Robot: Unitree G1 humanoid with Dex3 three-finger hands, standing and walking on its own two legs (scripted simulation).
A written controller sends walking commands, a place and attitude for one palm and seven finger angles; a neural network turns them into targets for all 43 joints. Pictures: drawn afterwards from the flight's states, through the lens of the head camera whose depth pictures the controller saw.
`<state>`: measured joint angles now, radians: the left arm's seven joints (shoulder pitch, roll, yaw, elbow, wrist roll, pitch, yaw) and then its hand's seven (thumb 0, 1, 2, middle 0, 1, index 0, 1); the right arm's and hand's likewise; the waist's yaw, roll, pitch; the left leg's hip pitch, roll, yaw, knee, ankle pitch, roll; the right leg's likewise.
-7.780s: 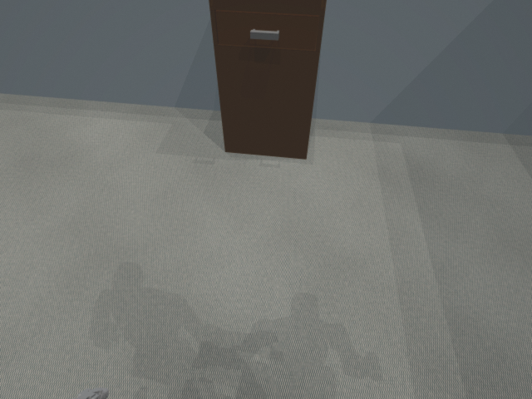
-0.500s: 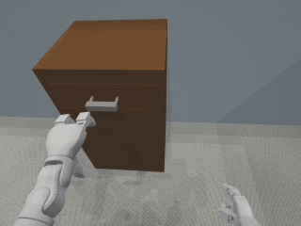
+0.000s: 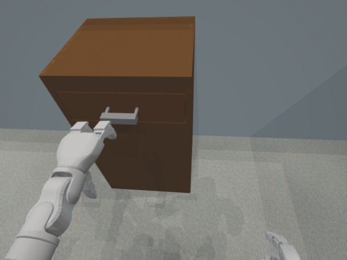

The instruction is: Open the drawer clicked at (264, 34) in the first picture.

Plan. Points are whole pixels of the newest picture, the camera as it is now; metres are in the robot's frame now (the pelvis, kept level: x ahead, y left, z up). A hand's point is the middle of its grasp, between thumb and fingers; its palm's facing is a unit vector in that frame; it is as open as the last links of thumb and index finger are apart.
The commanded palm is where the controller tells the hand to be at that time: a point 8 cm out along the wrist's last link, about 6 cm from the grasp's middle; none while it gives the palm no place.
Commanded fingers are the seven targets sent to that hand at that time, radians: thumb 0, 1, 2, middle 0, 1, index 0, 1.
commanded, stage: raise the hand with hooked fingers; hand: left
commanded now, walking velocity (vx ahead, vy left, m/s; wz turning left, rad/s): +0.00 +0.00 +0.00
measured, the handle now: (120, 114) +0.56 +0.28 -0.05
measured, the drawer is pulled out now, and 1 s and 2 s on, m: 0.00 0.00 0.00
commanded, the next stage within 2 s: move the hooked fingers above the handle in 0.06 s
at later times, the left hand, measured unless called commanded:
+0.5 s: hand (97, 148) +0.34 +0.25 +0.06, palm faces -0.03 -0.04 -1.00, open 13.8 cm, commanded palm +0.33 +0.25 +0.11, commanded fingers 0.00 -0.50 0.30 -0.30 -1.20 -0.30 -1.20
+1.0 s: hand (103, 132) +0.41 +0.26 +0.04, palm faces -0.04 -0.01 -1.00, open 13.8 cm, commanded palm +0.40 +0.26 +0.09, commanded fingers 0.00 -0.50 0.30 -0.30 -1.20 -0.30 -1.20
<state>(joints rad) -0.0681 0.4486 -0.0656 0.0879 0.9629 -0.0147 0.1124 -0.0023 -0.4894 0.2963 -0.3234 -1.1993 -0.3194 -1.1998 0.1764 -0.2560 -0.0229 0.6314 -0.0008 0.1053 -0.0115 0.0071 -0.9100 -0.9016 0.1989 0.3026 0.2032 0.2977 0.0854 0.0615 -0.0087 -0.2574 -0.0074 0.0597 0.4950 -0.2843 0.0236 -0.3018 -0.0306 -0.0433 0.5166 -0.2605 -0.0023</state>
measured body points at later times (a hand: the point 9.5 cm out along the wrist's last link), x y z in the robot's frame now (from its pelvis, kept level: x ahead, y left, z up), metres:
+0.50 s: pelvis +0.00 -0.02 +0.00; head +0.03 -0.04 +0.44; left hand +0.34 +0.25 +0.11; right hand +0.18 -0.25 -0.12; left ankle -0.02 +0.10 -0.74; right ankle +0.00 -0.12 -0.74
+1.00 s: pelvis +0.00 +0.00 -0.01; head +0.06 -0.02 +0.43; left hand +0.40 +0.26 +0.09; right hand +0.08 -0.27 -0.15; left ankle -0.02 +0.10 -0.74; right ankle +0.00 -0.12 -0.74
